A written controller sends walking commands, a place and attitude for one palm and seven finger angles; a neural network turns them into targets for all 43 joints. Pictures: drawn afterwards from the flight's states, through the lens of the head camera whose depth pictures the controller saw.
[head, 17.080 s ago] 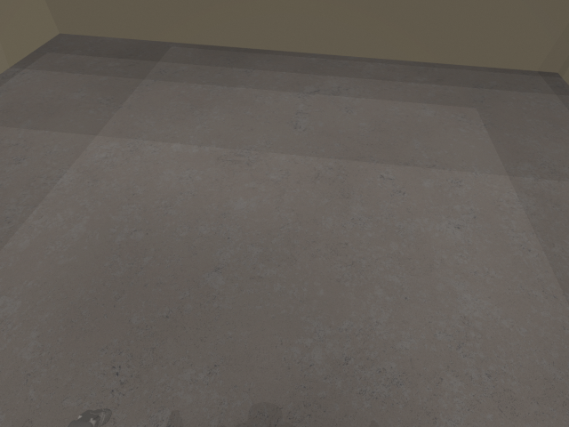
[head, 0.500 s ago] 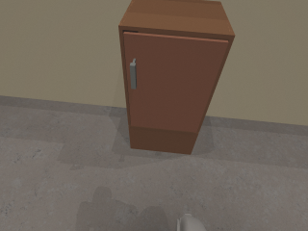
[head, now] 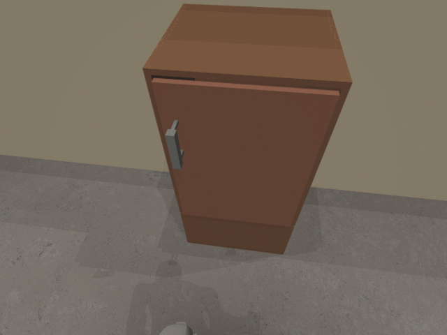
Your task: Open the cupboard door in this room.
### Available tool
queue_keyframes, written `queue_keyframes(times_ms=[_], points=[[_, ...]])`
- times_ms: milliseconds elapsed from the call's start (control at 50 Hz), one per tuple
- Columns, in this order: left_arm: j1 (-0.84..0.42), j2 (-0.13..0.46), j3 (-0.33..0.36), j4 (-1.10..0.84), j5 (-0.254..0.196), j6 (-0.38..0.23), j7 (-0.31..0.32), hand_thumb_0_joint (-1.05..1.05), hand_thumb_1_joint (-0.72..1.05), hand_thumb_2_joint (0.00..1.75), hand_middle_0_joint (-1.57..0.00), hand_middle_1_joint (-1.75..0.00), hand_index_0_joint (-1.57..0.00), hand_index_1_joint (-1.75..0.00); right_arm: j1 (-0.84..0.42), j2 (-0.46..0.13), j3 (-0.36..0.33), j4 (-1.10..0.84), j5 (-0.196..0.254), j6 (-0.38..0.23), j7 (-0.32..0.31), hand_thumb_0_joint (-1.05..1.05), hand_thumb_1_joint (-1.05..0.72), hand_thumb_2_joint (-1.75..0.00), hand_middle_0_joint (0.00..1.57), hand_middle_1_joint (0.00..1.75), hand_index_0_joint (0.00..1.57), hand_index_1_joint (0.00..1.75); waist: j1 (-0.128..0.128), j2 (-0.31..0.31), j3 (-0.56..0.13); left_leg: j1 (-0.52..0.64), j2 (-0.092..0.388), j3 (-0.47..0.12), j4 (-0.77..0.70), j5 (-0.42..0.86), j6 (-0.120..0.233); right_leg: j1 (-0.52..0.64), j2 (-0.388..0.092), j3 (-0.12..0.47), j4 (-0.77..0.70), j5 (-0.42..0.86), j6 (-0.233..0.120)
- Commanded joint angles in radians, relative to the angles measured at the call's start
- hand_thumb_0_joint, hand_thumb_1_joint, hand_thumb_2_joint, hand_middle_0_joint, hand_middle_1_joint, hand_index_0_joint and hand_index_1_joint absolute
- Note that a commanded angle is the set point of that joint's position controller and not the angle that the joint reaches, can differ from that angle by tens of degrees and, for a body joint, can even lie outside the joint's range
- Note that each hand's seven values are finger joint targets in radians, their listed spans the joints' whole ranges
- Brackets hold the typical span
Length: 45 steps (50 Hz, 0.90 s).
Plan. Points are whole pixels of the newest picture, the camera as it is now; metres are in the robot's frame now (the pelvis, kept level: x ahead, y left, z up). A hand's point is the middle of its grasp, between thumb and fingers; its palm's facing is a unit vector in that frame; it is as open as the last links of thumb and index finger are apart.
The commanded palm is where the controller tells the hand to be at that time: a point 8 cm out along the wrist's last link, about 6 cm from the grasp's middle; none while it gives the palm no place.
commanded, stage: come to a stop and stand still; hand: left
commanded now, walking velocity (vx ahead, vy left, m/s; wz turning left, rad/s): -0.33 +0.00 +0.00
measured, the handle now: (176, 144) +0.57 +0.17 -0.04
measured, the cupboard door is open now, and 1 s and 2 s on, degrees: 0 0 0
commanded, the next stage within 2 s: look again from close up in 1.34 s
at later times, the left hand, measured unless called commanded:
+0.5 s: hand out of the picture +0.04 +0.16 -0.17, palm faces +0.03 -0.95 -0.30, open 7.4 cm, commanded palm none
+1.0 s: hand out of the picture -0.02 +0.20 -0.18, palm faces +0.06 -0.96 -0.28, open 7.4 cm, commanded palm none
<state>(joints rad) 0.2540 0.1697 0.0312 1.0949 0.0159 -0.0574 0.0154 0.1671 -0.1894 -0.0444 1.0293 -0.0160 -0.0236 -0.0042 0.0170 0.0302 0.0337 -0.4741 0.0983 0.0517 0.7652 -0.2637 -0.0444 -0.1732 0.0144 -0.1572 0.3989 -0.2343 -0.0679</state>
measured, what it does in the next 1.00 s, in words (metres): steps on the spot: left foot, then right foot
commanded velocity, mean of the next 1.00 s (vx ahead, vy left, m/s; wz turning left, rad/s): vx -0.03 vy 0.05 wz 0.00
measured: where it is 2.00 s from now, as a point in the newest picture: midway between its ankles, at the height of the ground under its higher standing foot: outside the picture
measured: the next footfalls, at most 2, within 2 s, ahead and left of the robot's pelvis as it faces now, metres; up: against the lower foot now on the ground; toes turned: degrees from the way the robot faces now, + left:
left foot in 0.08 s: +0.12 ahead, +0.14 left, +0.00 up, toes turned +5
right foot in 0.42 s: +0.06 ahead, -0.12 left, +0.00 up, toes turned -7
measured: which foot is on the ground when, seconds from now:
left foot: up 0.00-0.06, down 0.08-0.44, up 0.46-0.90, down 0.92-1.00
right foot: down 0.00-0.10, up 0.12-0.40, down 0.42-1.00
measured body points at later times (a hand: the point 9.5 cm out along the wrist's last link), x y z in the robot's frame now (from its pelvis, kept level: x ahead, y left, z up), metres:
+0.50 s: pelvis +0.00 -0.04 -0.02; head +0.02 -0.07 +0.43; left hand +0.04 +0.21 -0.15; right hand +0.07 -0.28 -0.18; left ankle +0.07 +0.13 -0.73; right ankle +0.00 -0.14 -0.74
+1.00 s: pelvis -0.03 -0.01 -0.02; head -0.04 -0.01 +0.43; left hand -0.02 +0.25 -0.16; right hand +0.05 -0.25 -0.15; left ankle -0.04 +0.13 -0.74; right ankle +0.00 -0.14 -0.74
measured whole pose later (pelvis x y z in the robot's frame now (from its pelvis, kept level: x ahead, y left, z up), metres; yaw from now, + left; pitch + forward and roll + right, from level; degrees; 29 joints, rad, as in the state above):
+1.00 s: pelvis -0.03 -0.01 -0.02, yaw +1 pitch -2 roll +0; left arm 0.31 0.23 0.02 0.98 0.02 0.03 0.03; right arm 0.24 -0.22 -0.02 0.90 -0.03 0.01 -0.01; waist 0.02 0.00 0.00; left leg -0.24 0.01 -0.01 0.62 -0.34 -0.02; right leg -0.31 -0.08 -0.07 0.63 -0.29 0.03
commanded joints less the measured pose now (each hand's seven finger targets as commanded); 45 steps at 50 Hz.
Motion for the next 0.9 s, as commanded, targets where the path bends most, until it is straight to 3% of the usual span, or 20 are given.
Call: queue_keyframes(times_ms=[0, 20, 60, 120, 200, 240, 320, 360, 380, 400, 420, 460, 500, 560, 700, 780, 800, 820, 840, 880], points=[[0.042, 0.107, 0.008, -0.015, -0.001, 0.001, 0.017, 0.0, 0.9, 0.9, -0.2, -0.3, -0.2, -0.3, 0.076, -0.003, 0.019, 0.01, 0.005, 0.001, -0.009, 0.0, -0.9, -0.9, 0.2, 0.3, 0.2, 0.3, -0.017, -0.134, -0.043, 0.199, -0.038, 0.004, -0.227, 0.121, -0.001, 0.038, -0.236, 0.132, -0.007, 0.669, -0.052], [0.046, 0.111, 0.006, -0.013, -0.005, 0.011, 0.022, 0.0, 0.9, 0.9, -0.2, -0.3, -0.2, -0.3, 0.086, -0.022, 0.017, 0.017, 0.007, 0.002, -0.012, 0.0, -0.9, -0.9, 0.2, 0.3, 0.2, 0.3, -0.028, -0.117, -0.046, 0.274, -0.031, -0.001, -0.311, 0.272, 0.004, 0.012, -0.217, 0.125, 0.041, 0.626, -0.022], [0.093, 0.08, 0.002, -0.027, -0.007, 0.033, 0.035, 0.0, 0.9, 0.9, -0.2, -0.3, -0.2, -0.3, 0.108, -0.097, -0.004, 0.013, 0.005, 0.002, -0.02, 0.0, -0.9, -0.9, 0.2, 0.3, 0.2, 0.3, -0.025, 0.03, -0.075, 0.448, 0.112, -0.085, -0.283, 0.838, 0.072, -0.104, -0.142, 0.1, 0.121, 0.329, 0.05], [0.1, 0.097, 0.007, -0.049, -0.011, 0.066, 0.037, 0.0, 0.9, 0.9, -0.2, -0.3, -0.2, -0.3, 0.092, -0.149, -0.018, 0.003, 0.009, 0.023, -0.043, 0.0, -0.9, -0.9, 0.2, 0.3, 0.2, 0.3, -0.034, 0.236, -0.087, 0.436, 0.277, -0.225, -0.372, 1.11, 0.226, -0.164, -0.063, 0.101, 0.415, -0.35, 0.096], [0.073, 0.094, 0.034, -0.077, -0.003, 0.083, 0.026, 0.0, 0.9, 0.9, -0.2, -0.3, -0.2, -0.3, -0.005, -0.158, -0.042, -0.052, -0.003, 0.041, -0.048, 0.0, -0.9, -0.9, 0.2, 0.3, 0.2, 0.3, -0.02, 0.092, -0.113, 0.427, 0.253, -0.171, -0.34, 0.884, 0.254, -0.282, -0.052, 0.17, 0.656, -0.339, 0.1], [0.062, 0.08, 0.04, -0.098, -0.005, 0.09, 0.021, 0.0, 0.9, 0.9, -0.2, -0.3, -0.2, -0.3, -0.019, -0.161, -0.05, -0.065, -0.004, 0.042, -0.045, 0.0, -0.9, -0.9, 0.2, 0.3, 0.2, 0.3, -0.019, 0.093, -0.144, 0.404, 0.243, -0.156, -0.351, 0.766, 0.243, -0.278, -0.054, 0.171, 0.666, -0.315, 0.11], [0.076, 0.056, 0.034, -0.116, -0.004, 0.089, 0.014, 0.0, 0.9, 0.9, -0.2, -0.3, -0.2, -0.3, -0.059, -0.152, -0.057, -0.083, -0.01, 0.044, -0.029, 0.0, -0.9, -0.9, 0.2, 0.3, 0.2, 0.3, -0.008, 0.172, -0.132, 0.263, 0.205, -0.145, -0.384, 0.452, 0.209, -0.146, -0.068, 0.121, 0.437, -0.269, 0.098], [0.155, 0.054, 0.03, -0.085, 0.0, 0.076, 0.013, 0.0, 0.9, 0.9, -0.2, -0.3, -0.2, -0.3, -0.078, -0.138, -0.056, -0.08, -0.005, 0.047, -0.021, 0.0, -0.9, -0.9, 0.2, 0.3, 0.2, 0.3, 0.032, 0.124, -0.132, 0.16, 0.148, -0.123, -0.344, 0.155, 0.155, 0.01, -0.059, 0.086, 0.19, -0.09, 0.098], [0.19, 0.083, 0.03, -0.071, 0.009, 0.066, 0.014, 0.0, 0.9, 0.9, -0.2, -0.3, -0.2, -0.3, -0.064, -0.099, -0.05, -0.08, 0.004, 0.05, -0.015, 0.0, -0.9, -0.9, 0.2, 0.3, 0.2, 0.3, 0.043, -0.001, -0.118, 0.099, 0.063, -0.079, -0.261, -0.019, 0.101, 0.064, -0.084, 0.119, 0.025, -0.018, 0.099], [0.134, 0.166, 0.031, -0.089, 0.019, 0.049, 0.017, 0.0, 0.9, 0.9, -0.2, -0.3, -0.2, -0.3, -0.032, -0.026, -0.035, -0.088, 0.015, 0.054, -0.007, 0.0, -0.9, -0.9, 0.2, 0.3, 0.2, 0.3, 0.013, -0.233, -0.061, 0.018, -0.048, -0.015, -0.133, -0.189, 0.024, 0.002, -0.275, 0.39, -0.127, -0.104, 0.026], [0.052, 0.22, 0.031, -0.129, 0.013, 0.055, 0.014, 0.0, 0.9, 0.9, -0.2, -0.3, -0.2, -0.3, -0.065, -0.032, -0.03, -0.108, 0.012, 0.062, 0.002, 0.0, -0.9, -0.9, 0.2, 0.3, 0.2, 0.3, 0.02, -0.256, 0.016, 0.056, -0.057, -0.036, -0.053, -0.263, 0.016, -0.181, -0.398, 0.484, -0.225, -0.245, -0.052], [-0.015, 0.223, 0.042, -0.143, 0.013, 0.048, 0.017, 0.0, 0.9, 0.9, -0.2, -0.3, -0.2, -0.3, -0.062, -0.071, -0.035, -0.086, -0.002, 0.077, 0.005, 0.0, -0.9, -0.9, 0.2, 0.3, 0.2, 0.3, 0.012, -0.249, 0.101, 0.039, -0.049, -0.108, 0.086, -0.178, 0.031, -0.269, -0.379, 0.547, -0.28, -0.382, -0.063], [-0.046, 0.195, 0.04, -0.141, 0.009, 0.045, 0.018, 0.0, 0.9, 0.9, -0.2, -0.3, -0.2, -0.3, 0.011, -0.087, -0.035, -0.044, -0.006, 0.067, 0.01, 0.0, -0.9, -0.9, 0.2, 0.3, 0.2, 0.3, -0.014, -0.157, 0.089, 0.019, -0.049, -0.087, 0.129, -0.109, 0.023, -0.17, -0.34, 0.429, -0.215, -0.148, -0.056], [0.014, 0.182, 0.038, -0.127, 0.006, 0.038, 0.018, 0.0, 0.9, 0.9, -0.2, -0.3, -0.2, -0.3, 0.057, -0.087, -0.031, -0.028, -0.005, 0.061, 0.009, 0.0, -0.9, -0.9, 0.2, 0.3, 0.2, 0.3, 0.008, -0.166, 0.033, -0.005, -0.063, -0.073, 0.165, -0.079, 0.005, -0.025, -0.321, 0.336, -0.135, 0.138, -0.057], [0.118, 0.188, 0.047, -0.081, 0.011, 0.039, 0.031, 0.0, 0.9, 0.9, -0.2, -0.3, -0.2, -0.3, 0.027, -0.082, -0.015, -0.056, 0.004, 0.059, -0.002, 0.0, -0.9, -0.9, 0.2, 0.3, 0.2, 0.3, 0.06, -0.197, -0.06, -0.013, -0.068, -0.058, 0.062, -0.177, -0.017, 0.181, -0.357, 0.33, -0.047, 0.502, -0.106], [0.076, 0.203, 0.047, -0.073, 0.014, 0.048, 0.027, 0.0, 0.9, 0.9, -0.2, -0.3, -0.2, -0.3, 0.053, -0.066, -0.007, -0.045, 0.011, 0.051, -0.005, 0.0, -0.9, -0.9, 0.2, 0.3, 0.2, 0.3, 0.042, -0.217, -0.076, 0.123, -0.088, -0.027, -0.101, -0.158, -0.001, 0.103, -0.322, 0.315, -0.057, 0.414, -0.097], [0.064, 0.344, 0.018, -0.148, 0.026, 0.014, 0.03, 0.0, 0.9, 0.9, -0.2, -0.3, -0.2, -0.3, 0.038, -0.199, -0.015, -0.155, -0.011, 0.035, 0.011, 0.0, -0.9, -0.9, 0.2, 0.3, 0.2, 0.3, -0.031, -0.138, 0.013, 0.121, -0.103, -0.089, -0.15, -0.156, 0.039, 0.097, -0.293, 0.346, -0.003, 0.421, -0.059], [0.008, 0.281, 0.045, -0.167, 0.019, 0.015, 0.041, 0.0, 0.9, 0.9, -0.2, -0.3, -0.2, -0.3, 0.133, -0.13, -0.016, -0.166, -0.01, 0.011, 0.005, 0.0, -0.9, -0.9, 0.2, 0.3, 0.2, 0.3, -0.071, -0.074, -0.194, 0.212, -0.085, -0.061, -0.314, -0.033, 0.032, 0.093, -0.33, 0.297, 0.121, 0.36, -0.051], [-0.02, 0.246, 0.032, -0.202, 0.003, 0.027, 0.04, 0.0, 0.9, 0.9, -0.2, -0.3, -0.2, -0.3, 0.133, -0.146, -0.01, -0.166, -0.013, 0.005, -0.002, 0.0, -0.9, -0.9, 0.2, 0.3, 0.2, 0.3, -0.054, -0.043, -0.23, 0.293, -0.098, -0.081, -0.344, 0.072, 0.043, 0.062, -0.225, 0.226, 0.161, 0.234, -0.018], [0.035, 0.166, 0.018, -0.198, -0.004, 0.046, 0.029, 0.0, 0.9, 0.9, -0.2, -0.3, -0.2, -0.3, 0.111, -0.175, -0.013, -0.194, -0.019, 0.011, -0.016, 0.0, -0.9, -0.9, 0.2, 0.3, 0.2, 0.3, -0.024, -0.046, -0.146, 0.25, -0.001, -0.132, -0.297, 0.094, 0.079, -0.057, -0.142, 0.153, 0.124, -0.018, 0.034]])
